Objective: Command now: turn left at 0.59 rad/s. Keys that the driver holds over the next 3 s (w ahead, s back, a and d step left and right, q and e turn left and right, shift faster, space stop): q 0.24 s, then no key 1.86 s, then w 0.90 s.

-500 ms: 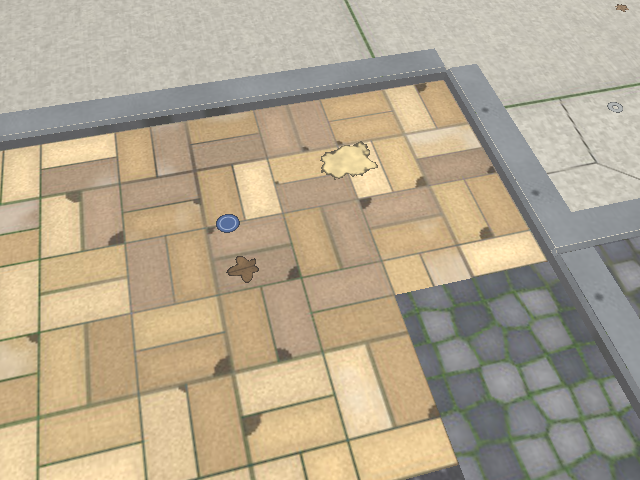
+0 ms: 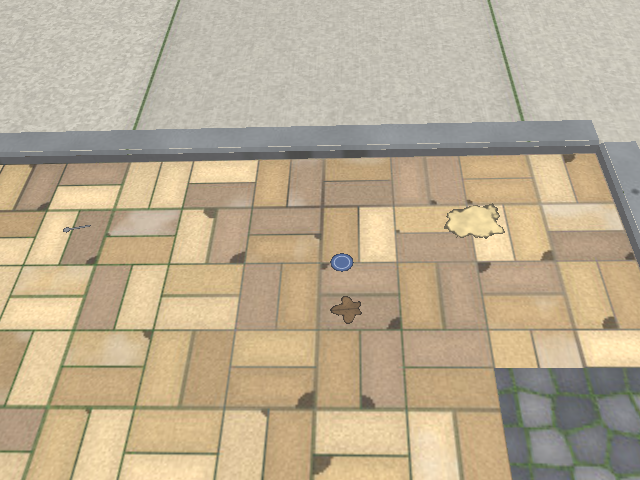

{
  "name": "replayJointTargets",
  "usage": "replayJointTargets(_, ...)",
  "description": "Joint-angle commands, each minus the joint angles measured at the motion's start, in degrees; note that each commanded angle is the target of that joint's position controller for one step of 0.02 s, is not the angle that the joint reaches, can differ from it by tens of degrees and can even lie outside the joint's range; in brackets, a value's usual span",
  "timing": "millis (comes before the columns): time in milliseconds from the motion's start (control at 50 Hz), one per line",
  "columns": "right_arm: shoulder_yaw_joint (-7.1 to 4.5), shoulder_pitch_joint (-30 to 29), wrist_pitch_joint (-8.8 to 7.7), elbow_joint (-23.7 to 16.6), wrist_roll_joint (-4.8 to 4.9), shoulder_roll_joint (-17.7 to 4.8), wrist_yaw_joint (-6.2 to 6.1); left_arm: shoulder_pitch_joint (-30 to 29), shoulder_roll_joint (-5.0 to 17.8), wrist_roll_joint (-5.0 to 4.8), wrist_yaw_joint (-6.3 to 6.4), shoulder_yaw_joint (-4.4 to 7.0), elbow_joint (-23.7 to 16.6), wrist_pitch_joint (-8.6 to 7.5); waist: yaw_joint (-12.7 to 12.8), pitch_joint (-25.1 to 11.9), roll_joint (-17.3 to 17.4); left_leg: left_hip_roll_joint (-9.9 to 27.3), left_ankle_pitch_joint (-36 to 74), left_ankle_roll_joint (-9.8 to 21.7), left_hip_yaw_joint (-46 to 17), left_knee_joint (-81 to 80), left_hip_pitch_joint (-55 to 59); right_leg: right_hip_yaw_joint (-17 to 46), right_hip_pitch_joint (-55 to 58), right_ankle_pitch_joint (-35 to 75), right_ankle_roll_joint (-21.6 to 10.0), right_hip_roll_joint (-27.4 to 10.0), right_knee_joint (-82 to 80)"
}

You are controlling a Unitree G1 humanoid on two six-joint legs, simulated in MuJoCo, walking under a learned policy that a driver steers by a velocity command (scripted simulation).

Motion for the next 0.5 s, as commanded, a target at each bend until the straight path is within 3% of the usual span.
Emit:
replayJointTargets(20, -1.95, 4.15, 0.11, -1.84, -0.57, -6.71, 0.54, -5.23, 6.62, -0.03, -0.24, 1.50, -5.44, -0.88, -2.74, -1.37, -8.61, 3.60, -1.26, -1.65, 2.24, 19.76, -3.68, 9.82, 1.95, 17.49, -7.93, -14.98, -9.82)
replayJointTargets(40, -1.77, 4.96, 0.61, -1.43, -0.34, -6.52, 1.11, -4.93, 6.37, 0.05, -0.19, 1.41, -5.85, -0.83, -2.25, -1.70, -10.55, 3.81, -1.00, -2.27, 3.39, 22.53, -4.85, 6.99, 3.65, 22.47, -7.81, -13.87, -8.74)
replayJointTargets(60, -1.56, 4.05, 0.90, -1.70, -0.04, -6.37, 1.46, -3.47, 6.35, 0.14, -0.32, 1.44, -5.80, -0.77, -1.32, -1.96, -10.29, 4.36, -0.85, -2.91, 4.34, 22.89, -5.78, 5.30, 5.52, 25.97, -7.96, -13.53, -7.84)
replayJointTargets(160, -0.32, -2.53, 1.61, -4.29, 0.57, -4.69, 2.23, 4.29, 8.40, 0.09, -0.49, 2.67, -3.83, -0.69, 3.27, -2.43, -11.19, 6.82, -1.81, -4.64, 6.47, 14.35, -8.87, 3.64, 15.59, 32.77, -9.48, -16.09, -5.26)
replayJointTargets(260, 0.82, -5.00, 1.81, -6.10, 1.10, -3.14, 2.62, 3.50, 9.63, 0.32, -1.56, 3.39, -3.59, -0.79, 3.53, -2.98, -12.51, 8.56, -3.68, -2.80, 10.02, 2.30, 1.15, 0.16, 11.19, 32.12, -9.49, -17.44, -3.95)
replayJointTargets(340, 1.34, -2.99, 1.16, -5.96, 1.35, -2.77, 1.74, 2.95, 10.68, -0.12, -2.42, 3.71, -2.42, -0.42, 2.18, -3.94, -13.46, 7.03, -1.03, -0.01, 12.24, -11.14, 10.15, -0.25, 8.50, 32.17, -8.47, -17.27, 0.15)
replayJointTargets(360, 1.53, -1.19, 0.63, -5.27, 0.83, -2.46, 1.35, 2.08, 10.53, -0.71, -2.45, 3.62, -2.19, -0.14, 0.40, -4.08, -12.03, 6.82, 5.98, 0.85, 12.35, -20.20, 14.93, -1.60, 6.22, 28.97, -6.65, -16.22, 2.95)
replayJointTargets(380, 1.48, -0.16, -0.18, -4.93, -0.14, -3.94, 0.82, 3.33, 9.67, -0.91, -2.44, 3.38, -1.68, 0.01, -0.39, -4.95, -8.01, 9.13, 14.44, 1.57, 8.20, -28.49, 21.94, -3.30, 1.43, 22.16, -3.45, -14.92, 6.78)
replayJointTargets(400, 0.98, 1.34, -1.12, -5.56, -1.07, -8.50, 0.29, 5.87, 4.89, -0.20, -2.80, 2.07, -3.17, 0.28, 0.64, -8.32, 6.51, 24.60, 25.17, 3.97, -9.94, -31.24, 31.78, -7.50, -9.10, -2.06, 0.65, -10.33, 18.90)
replayJointTargets(420, 0.31, 1.21, -1.44, -5.51, 0.41, -12.12, -0.07, 3.38, 2.91, -0.42, -2.27, 1.26, -4.79, 1.25, -0.51, -6.59, 12.16, 33.57, 43.81, 13.56, -16.56, -27.79, 24.73, -6.18, -12.81, -22.95, 2.19, -3.20, 23.12)
replayJointTargets(440, 0.93, 2.03, -1.67, -4.51, 0.99, -8.67, -0.20, 1.91, 6.15, -0.47, -1.92, 1.98, -3.94, 2.14, -1.55, -5.43, 6.12, 31.07, 42.61, 15.92, -12.84, -27.15, 23.38, -2.04, -11.95, -22.44, 2.60, -4.88, 27.41)
replayJointTargets(460, 2.27, -1.40, -1.73, -4.41, 0.91, -5.40, -0.35, 1.73, 6.03, -0.89, -2.22, 2.12, -3.10, 2.40, 0.29, -2.24, 5.16, 27.59, 39.02, 14.53, -8.52, -28.06, 21.16, -1.13, -12.32, -19.03, 2.63, -5.01, 28.09)
replayJointTargets(480, 2.92, -4.94, -1.52, -4.63, 0.47, -3.88, -0.61, 2.87, 6.39, -1.01, -2.45, 2.30, -1.77, 2.27, 1.96, -0.54, 4.90, 24.05, 35.79, 11.90, -5.13, -28.99, 19.70, -0.86, -11.61, -15.33, 2.83, -5.32, 26.24)
replayJointTargets(500, 2.95, -5.71, -1.66, -4.49, 0.60, -4.22, -1.11, 3.77, 7.19, -0.40, -2.64, 2.68, -0.94, 2.30, 2.25, -0.13, 6.57, 22.08, 38.44, 10.77, -3.14, -28.77, 20.07, -1.69, -11.22, -12.60, 3.12, -4.81, 26.16)
Next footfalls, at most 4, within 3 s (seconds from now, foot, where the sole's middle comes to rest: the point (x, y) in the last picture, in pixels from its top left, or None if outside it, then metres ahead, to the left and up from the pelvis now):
0.40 left None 0.01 0.11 -0.78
0.76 right None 0.05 -0.09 -0.78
2.88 right None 0.44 0.08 -0.78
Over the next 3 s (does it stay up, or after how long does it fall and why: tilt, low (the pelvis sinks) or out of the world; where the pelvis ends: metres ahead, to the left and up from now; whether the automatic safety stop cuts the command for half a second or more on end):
stays up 0.34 0.10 -0.01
